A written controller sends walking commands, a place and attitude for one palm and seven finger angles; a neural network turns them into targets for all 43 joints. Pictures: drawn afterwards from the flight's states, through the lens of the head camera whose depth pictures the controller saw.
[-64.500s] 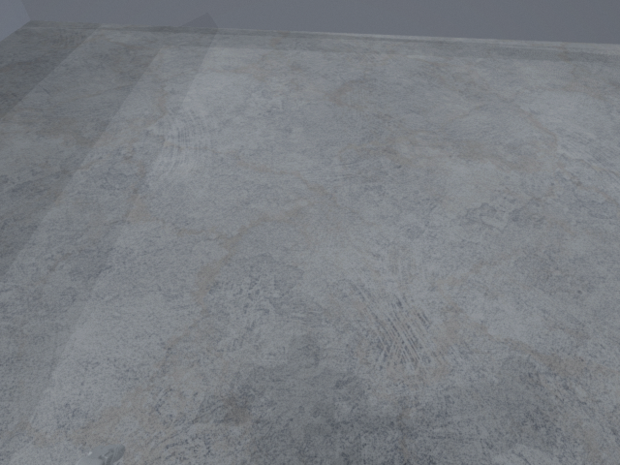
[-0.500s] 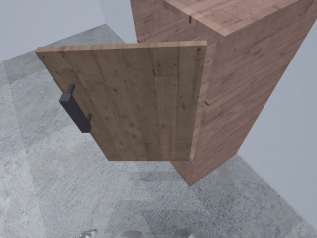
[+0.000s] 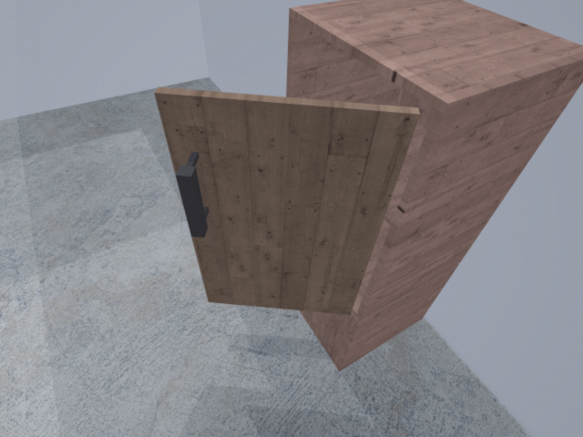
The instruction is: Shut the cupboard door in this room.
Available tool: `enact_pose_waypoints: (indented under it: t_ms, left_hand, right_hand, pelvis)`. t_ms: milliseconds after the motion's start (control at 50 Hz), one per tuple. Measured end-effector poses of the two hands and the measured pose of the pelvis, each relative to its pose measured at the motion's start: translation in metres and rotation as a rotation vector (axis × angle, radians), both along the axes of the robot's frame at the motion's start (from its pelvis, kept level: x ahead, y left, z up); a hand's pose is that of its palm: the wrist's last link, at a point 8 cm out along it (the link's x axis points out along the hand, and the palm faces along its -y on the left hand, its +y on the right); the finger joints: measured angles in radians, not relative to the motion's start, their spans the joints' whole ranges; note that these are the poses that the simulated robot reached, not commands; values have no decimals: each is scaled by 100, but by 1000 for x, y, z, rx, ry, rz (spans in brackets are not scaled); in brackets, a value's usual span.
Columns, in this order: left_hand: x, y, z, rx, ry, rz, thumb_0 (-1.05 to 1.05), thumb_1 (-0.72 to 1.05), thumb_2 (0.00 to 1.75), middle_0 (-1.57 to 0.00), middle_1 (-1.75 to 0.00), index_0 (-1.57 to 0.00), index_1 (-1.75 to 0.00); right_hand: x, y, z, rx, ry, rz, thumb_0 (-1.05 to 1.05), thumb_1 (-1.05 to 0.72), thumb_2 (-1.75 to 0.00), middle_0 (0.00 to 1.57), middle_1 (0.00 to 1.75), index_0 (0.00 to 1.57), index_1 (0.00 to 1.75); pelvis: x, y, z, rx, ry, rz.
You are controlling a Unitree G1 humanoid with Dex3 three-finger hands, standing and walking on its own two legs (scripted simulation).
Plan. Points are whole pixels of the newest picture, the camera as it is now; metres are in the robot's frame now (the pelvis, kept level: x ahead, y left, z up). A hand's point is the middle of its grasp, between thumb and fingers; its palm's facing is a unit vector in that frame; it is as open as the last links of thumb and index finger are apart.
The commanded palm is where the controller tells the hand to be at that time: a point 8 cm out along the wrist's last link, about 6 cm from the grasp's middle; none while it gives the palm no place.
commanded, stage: come to a stop and stand still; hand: left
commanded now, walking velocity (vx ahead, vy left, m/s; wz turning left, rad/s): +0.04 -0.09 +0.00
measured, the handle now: (196, 195) +0.47 +0.21 +0.05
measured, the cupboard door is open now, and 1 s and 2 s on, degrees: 55 55 55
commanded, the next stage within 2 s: look again from close up in 0.06 s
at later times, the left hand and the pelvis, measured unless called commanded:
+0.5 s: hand out of the picture +0.02 +0.15 -0.17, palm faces +0.00 -0.97 -0.24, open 7.3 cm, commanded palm none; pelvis +0.01 -0.02 +0.00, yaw -1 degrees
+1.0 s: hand (186, 365) +0.20 +0.16 +0.02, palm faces +0.12 -0.99 +0.00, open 6.9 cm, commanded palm +0.11 +0.21 -0.05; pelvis -0.03 -0.01 -0.04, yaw +0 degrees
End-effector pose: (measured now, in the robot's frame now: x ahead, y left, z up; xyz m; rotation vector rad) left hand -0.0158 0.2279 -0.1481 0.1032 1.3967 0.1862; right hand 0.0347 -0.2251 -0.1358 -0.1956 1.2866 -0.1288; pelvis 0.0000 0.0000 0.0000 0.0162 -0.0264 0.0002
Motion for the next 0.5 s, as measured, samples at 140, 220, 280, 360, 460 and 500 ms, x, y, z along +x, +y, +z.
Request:
enact_pose_waypoints:
  t_ms: [140, 220, 280, 360, 460, 500]
  left_hand:
    - [-5, -26, -1, -24, 45, -31, 0, 91, 89, -19, -29, -20, -30]
    - [-4, -37, 2, -8, 53, -63, 0, 91, 89, -20, -30, -20, -30]
    - [0, -38, 4, 9, 45, -74, 1, 91, 89, -20, -30, -20, -30]
    - [12, -33, 7, 37, 10, -82, 1, 91, 89, -20, -30, -20, -30]
    - [30, -28, 9, 57, -45, -86, 1, 92, 89, -20, -30, -20, -30]
    - [35, -26, 9, 58, -61, -89, 1, 92, 89, -20, -30, -20, -30]
  right_hand:
    - [-41, 1, -14, 44, 105, -55, 1, -93, -90, 20, 30, 20, 30]
    - [-52, 0, -20, 72, 127, -74, 1, -93, -90, 20, 30, 20, 30]
    - [-53, 1, -26, 90, 115, -85, 1, -92, -90, 20, 30, 20, 30]
    - [-48, 3, -29, 107, 93, -89, 1, -92, -90, 20, 30, 20, 30]
    - [-43, -2, -27, 98, 85, -82, 2, -93, -90, 20, 30, 20, 30]
    - [-41, -5, -24, 89, 82, -79, 2, -93, -90, 20, 30, 20, 30]
  pelvis:
    - [-2, -10, -3, 14, 24, -16]
    - [-2, -13, -4, -9, 30, -18]
    - [1, -15, -7, -11, 29, -19]
    - [6, -18, -7, -5, 21, -19]
    - [9, -22, -5, 0, 14, -20]
    - [10, -23, -5, 1, 12, -22]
